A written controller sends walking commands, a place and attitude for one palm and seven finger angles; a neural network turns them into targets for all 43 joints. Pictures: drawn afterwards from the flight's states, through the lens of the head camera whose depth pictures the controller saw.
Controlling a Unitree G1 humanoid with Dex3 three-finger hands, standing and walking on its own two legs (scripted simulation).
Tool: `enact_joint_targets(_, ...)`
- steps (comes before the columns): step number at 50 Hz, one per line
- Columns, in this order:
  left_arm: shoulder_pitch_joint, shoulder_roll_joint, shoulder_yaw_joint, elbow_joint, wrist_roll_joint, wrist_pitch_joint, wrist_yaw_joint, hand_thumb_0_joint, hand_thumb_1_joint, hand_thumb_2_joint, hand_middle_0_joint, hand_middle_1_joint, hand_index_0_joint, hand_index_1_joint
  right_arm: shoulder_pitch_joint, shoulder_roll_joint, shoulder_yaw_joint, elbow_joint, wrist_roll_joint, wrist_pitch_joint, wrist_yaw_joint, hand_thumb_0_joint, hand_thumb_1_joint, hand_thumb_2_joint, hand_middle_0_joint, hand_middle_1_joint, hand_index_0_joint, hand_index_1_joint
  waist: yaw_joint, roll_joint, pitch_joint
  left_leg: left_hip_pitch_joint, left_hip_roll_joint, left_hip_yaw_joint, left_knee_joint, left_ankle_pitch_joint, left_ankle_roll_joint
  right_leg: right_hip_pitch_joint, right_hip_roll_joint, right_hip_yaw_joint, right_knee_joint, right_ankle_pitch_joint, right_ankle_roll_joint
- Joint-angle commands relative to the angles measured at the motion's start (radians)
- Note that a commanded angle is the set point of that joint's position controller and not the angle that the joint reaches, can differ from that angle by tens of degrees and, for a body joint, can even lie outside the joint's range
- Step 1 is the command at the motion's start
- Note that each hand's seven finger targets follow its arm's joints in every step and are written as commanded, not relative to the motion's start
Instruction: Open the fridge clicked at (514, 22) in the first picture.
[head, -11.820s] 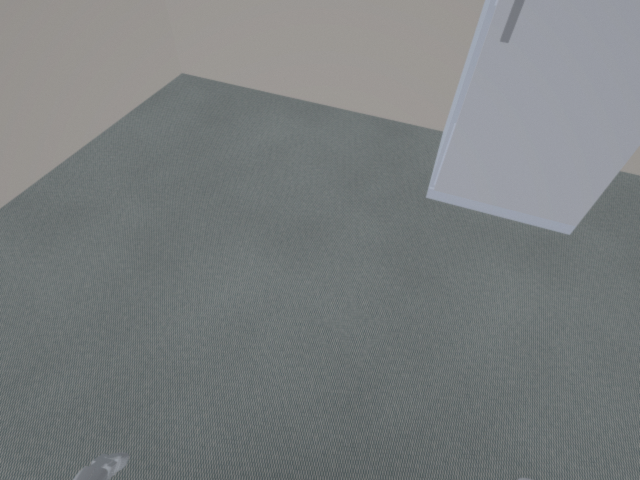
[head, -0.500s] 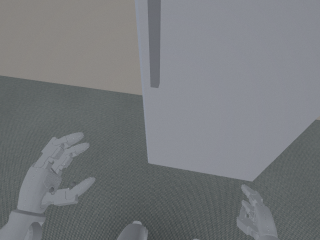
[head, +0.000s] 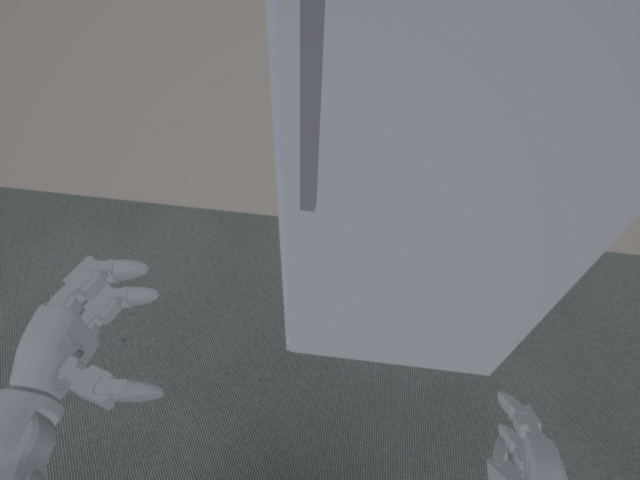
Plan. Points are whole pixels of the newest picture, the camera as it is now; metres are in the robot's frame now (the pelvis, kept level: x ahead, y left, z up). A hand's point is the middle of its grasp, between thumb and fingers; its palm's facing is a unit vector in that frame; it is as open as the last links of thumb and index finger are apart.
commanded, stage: raise the hand to about handle height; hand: left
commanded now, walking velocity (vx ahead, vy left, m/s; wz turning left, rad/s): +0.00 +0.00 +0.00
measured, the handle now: (313, 51) +0.55 +0.06 +0.27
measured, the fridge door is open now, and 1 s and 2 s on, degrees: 0 0 0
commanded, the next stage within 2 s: move the hooked fingers beside the handle in 0.94 s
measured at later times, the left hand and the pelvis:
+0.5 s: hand (52, 268) +0.27 +0.29 +0.16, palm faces +0.03 -1.00 -0.08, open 14.0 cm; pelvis +0.00 +0.00 +0.02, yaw +1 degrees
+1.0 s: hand (95, 274) +0.28 +0.25 +0.16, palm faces +0.00 -1.00 -0.06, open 14.0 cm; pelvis +0.01 -0.02 +0.02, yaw +1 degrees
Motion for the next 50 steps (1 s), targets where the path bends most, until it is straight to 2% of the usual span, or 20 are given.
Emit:
enact_joint_targets(1,-0.198,0.195,0.142,-0.172,-0.037,-0.037,0.033,0.000,-0.477,0.310,-0.298,-1.185,-0.298,-1.185,-0.074,-0.120,-0.031,-0.144,0.005,-0.053,-0.005,0.000,-0.900,-0.900,0.200,0.300,0.200,0.300,0.016,0.128,-0.113,0.241,0.017,-0.113,-0.211,0.150,-0.033,-0.029,0.043,-0.018,-0.126,0.159,-0.027)
enact_joint_targets(4,-0.210,0.188,0.107,-0.050,-0.018,0.075,-0.011,0.000,-0.500,0.300,-0.300,-1.200,-0.300,-1.200,-0.073,-0.131,-0.029,-0.153,0.015,-0.038,-0.010,0.000,-0.900,-0.900,0.200,0.300,0.200,0.300,0.019,0.100,-0.056,0.226,0.014,-0.112,-0.242,0.115,-0.031,-0.016,0.042,-0.012,-0.166,0.159,-0.027)
enact_joint_targets(7,-0.304,0.228,0.108,-0.060,-0.007,0.153,-0.043,0.000,-0.500,0.300,-0.300,-1.200,-0.300,-1.200,-0.086,-0.134,-0.023,-0.172,0.018,-0.029,-0.016,0.000,-0.900,-0.900,0.200,0.300,0.200,0.300,0.013,0.082,-0.073,0.244,0.011,-0.115,-0.257,0.105,-0.025,-0.002,0.038,-0.010,-0.187,0.158,-0.022)
enact_joint_targets(9,-0.380,0.274,0.146,-0.109,-0.010,0.155,-0.049,0.000,-0.500,0.300,-0.300,-1.200,-0.300,-1.200,-0.096,-0.133,-0.017,-0.177,0.013,-0.029,-0.019,0.000,-0.900,-0.900,0.200,0.300,0.200,0.300,0.019,0.069,-0.106,0.285,0.010,-0.118,-0.259,0.147,-0.023,0.028,0.045,-0.009,-0.195,0.178,-0.027)
enact_joint_targets(12,-0.476,0.331,0.204,-0.185,-0.018,0.110,-0.039,0.000,-0.500,0.300,-0.300,-1.200,-0.300,-1.200,-0.102,-0.123,-0.008,-0.176,0.004,-0.036,-0.024,0.000,-0.900,-0.900,0.200,0.300,0.200,0.300,0.021,0.092,-0.176,0.362,0.012,-0.128,-0.271,0.184,-0.026,0.054,0.045,-0.009,-0.204,0.189,-0.031)
enact_joint_targets(14,-0.504,0.359,0.235,-0.173,-0.024,0.088,-0.034,0.000,-0.500,0.300,-0.300,-1.200,-0.300,-1.200,-0.102,-0.121,-0.002,-0.162,0.000,-0.037,-0.027,0.000,-0.900,-0.900,0.200,0.300,0.200,0.300,0.024,0.100,-0.163,0.376,0.013,-0.132,-0.284,0.179,-0.029,0.062,0.051,-0.006,-0.220,0.186,-0.034)
enact_joint_targets(16,-0.523,0.353,0.235,-0.116,-0.028,0.089,-0.044,0.000,-0.500,0.300,-0.300,-1.200,-0.300,-1.200,-0.100,-0.119,0.001,-0.145,0.004,-0.036,-0.031,0.000,-0.900,-0.900,0.200,0.300,0.200,0.300,0.015,0.111,-0.138,0.383,0.014,-0.137,-0.303,0.155,-0.031,0.057,0.047,-0.006,-0.235,0.178,-0.033)
enact_joint_targets(20,-0.534,0.344,0.203,0.031,-0.015,0.170,-0.090,0.000,-0.500,0.300,-0.300,-1.200,-0.300,-1.200,-0.100,-0.128,0.003,-0.134,0.015,-0.023,-0.035,0.000,-0.900,-0.900,0.200,0.300,0.200,0.300,0.017,0.140,-0.078,0.347,0.001,-0.119,-0.318,0.128,-0.028,0.064,0.039,0.001,-0.266,0.177,-0.033)
enact_joint_targets(22,-0.567,0.357,0.192,0.039,-0.010,0.207,-0.109,0.000,-0.500,0.300,-0.300,-1.200,-0.300,-1.200,-0.104,-0.131,0.000,-0.142,0.020,-0.019,-0.037,0.000,-0.900,-0.900,0.200,0.300,0.200,0.300,0.016,0.142,-0.088,0.352,-0.001,-0.121,-0.323,0.118,-0.025,0.066,0.036,0.001,-0.274,0.175,-0.031)
enact_joint_targets(24,-0.518,0.331,0.178,0.085,-0.017,0.231,-0.129,0.000,-0.500,0.300,-0.300,-1.200,-0.300,-1.200,-0.099,-0.132,0.000,-0.152,0.019,-0.018,-0.031,0.000,-0.900,-0.900,0.200,0.300,0.200,0.300,0.023,0.065,-0.091,0.342,-0.005,-0.118,-0.315,0.159,-0.019,0.088,0.039,0.000,-0.280,0.202,-0.033)
enact_joint_targets(27,-0.510,0.347,0.198,0.047,-0.025,0.218,-0.138,0.000,-0.500,0.300,-0.300,-1.200,-0.300,-1.200,-0.101,-0.136,-0.008,-0.163,0.017,-0.018,-0.020,0.000,-0.900,-0.900,0.200,0.300,0.200,0.300,0.023,0.026,-0.141,0.356,-0.009,-0.104,-0.292,0.208,-0.011,0.090,0.040,0.003,-0.271,0.238,-0.027)
enact_joint_targets(29,-0.523,0.373,0.229,0.007,-0.038,0.185,-0.129,0.000,-0.500,0.300,-0.300,-1.200,-0.300,-1.200,-0.105,-0.131,-0.007,-0.163,0.011,-0.022,-0.015,0.000,-0.900,-0.900,0.200,0.300,0.200,0.300,0.030,0.040,-0.139,0.358,-0.011,-0.098,-0.288,0.214,-0.013,0.102,0.042,0.008,-0.274,0.239,-0.030)
enact_joint_targets(32,-0.540,0.409,0.279,-0.065,-0.038,0.130,-0.099,0.000,-0.500,0.300,-0.300,-1.200,-0.300,-1.200,-0.103,-0.126,-0.013,-0.163,0.009,-0.033,-0.015,0.000,-0.900,-0.900,0.200,0.300,0.200,0.300,0.035,0.107,-0.192,0.404,-0.011,-0.090,-0.291,0.243,-0.013,0.120,0.040,0.012,-0.270,0.258,-0.031)
enact_joint_targets(34,-0.528,0.432,0.304,-0.075,-0.032,0.115,-0.079,0.000,-0.500,0.300,-0.300,-1.200,-0.300,-1.200,-0.096,-0.126,-0.011,-0.152,0.004,-0.035,-0.014,0.000,-0.900,-0.900,0.200,0.300,0.200,0.300,0.042,0.114,-0.187,0.403,-0.010,-0.082,-0.288,0.270,-0.012,0.135,0.042,0.014,-0.273,0.286,-0.032)
enact_joint_targets(35,-0.530,0.404,0.283,-0.074,-0.030,0.114,-0.076,0.000,-0.500,0.300,-0.300,-1.200,-0.300,-1.200,-0.097,-0.122,-0.011,-0.151,0.006,-0.035,-0.016,0.000,-0.900,-0.900,0.200,0.300,0.200,0.300,0.033,0.134,-0.169,0.399,-0.011,-0.075,-0.291,0.270,-0.012,0.132,0.037,0.014,-0.274,0.294,-0.031)
enact_joint_targets(40,-0.518,0.347,0.225,0.017,-0.024,0.154,-0.092,0.000,-0.500,0.300,-0.300,-1.200,-0.300,-1.200,-0.093,-0.127,-0.016,-0.137,0.016,-0.025,-0.023,0.000,-0.900,-0.900,0.200,0.300,0.200,0.300,0.018,0.103,-0.107,0.368,-0.013,-0.063,-0.288,0.245,-0.008,0.112,0.031,0.021,-0.285,0.300,-0.022)
enact_joint_targets(42,-0.532,0.343,0.212,0.020,-0.024,0.165,-0.104,0.000,-0.500,0.300,-0.300,-1.200,-0.300,-1.200,-0.095,-0.129,-0.018,-0.139,0.018,-0.024,-0.026,0.000,-0.900,-0.900,0.200,0.300,0.200,0.300,0.015,0.109,-0.117,0.376,-0.015,-0.061,-0.281,0.250,-0.006,0.106,0.029,0.025,-0.284,0.312,-0.019)
enact_joint_targets(44,-0.521,0.351,0.219,0.046,-0.032,0.168,-0.114,0.000,-0.500,0.300,-0.300,-1.200,-0.300,-1.200,-0.095,-0.132,-0.018,-0.138,0.016,-0.022,-0.026,0.000,-0.900,-0.900,0.200,0.300,0.200,0.300,0.016,0.023,-0.111,0.359,-0.014,-0.061,-0.271,0.253,-0.001,0.112,0.028,0.032,-0.285,0.325,-0.015)
enact_joint_targets(47,-0.533,0.362,0.235,0.026,-0.040,0.151,-0.120,0.000,-0.500,0.300,-0.300,-1.200,-0.300,-1.200,-0.103,-0.131,-0.022,-0.143,0.017,-0.022,-0.026,0.000,-0.900,-0.900,0.200,0.300,0.200,0.300,0.017,0.032,-0.155,0.368,-0.019,-0.054,-0.256,0.273,0.001,0.120,0.022,0.039,-0.271,0.360,-0.009)
enact_joint_targets(50,-0.536,0.376,0.252,0.026,-0.046,0.130,-0.115,0.000,-0.500,0.300,-0.300,-1.200,-0.300,-1.200,-0.109,-0.127,-0.019,-0.142,0.016,-0.023,-0.023,0.000,-0.900,-0.900,0.200,0.300,0.200,0.300,0.023,0.031,-0.157,0.359,-0.020,-0.050,-0.250,0.277,0.001,0.130,0.020,0.047,-0.267,0.371,-0.007)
